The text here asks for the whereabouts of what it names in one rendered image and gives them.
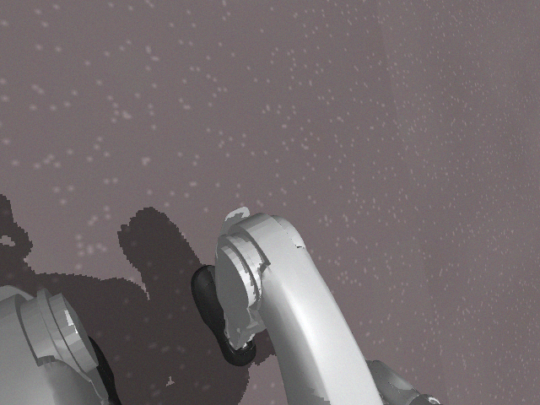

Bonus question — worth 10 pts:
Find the right robot hand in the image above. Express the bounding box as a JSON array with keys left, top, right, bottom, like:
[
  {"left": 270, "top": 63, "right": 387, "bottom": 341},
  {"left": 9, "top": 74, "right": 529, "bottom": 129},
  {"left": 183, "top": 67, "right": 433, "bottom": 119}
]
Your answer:
[{"left": 363, "top": 355, "right": 421, "bottom": 405}]

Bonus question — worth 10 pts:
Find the right robot foot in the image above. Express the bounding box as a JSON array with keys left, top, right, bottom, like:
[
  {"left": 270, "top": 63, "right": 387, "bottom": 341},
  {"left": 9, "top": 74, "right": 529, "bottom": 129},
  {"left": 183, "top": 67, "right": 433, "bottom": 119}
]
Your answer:
[{"left": 191, "top": 265, "right": 257, "bottom": 366}]

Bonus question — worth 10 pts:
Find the left robot foot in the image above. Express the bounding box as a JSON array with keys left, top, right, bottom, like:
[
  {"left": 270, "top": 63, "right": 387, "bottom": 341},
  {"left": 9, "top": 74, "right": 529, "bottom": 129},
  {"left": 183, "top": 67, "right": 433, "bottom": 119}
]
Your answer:
[{"left": 88, "top": 336, "right": 122, "bottom": 405}]

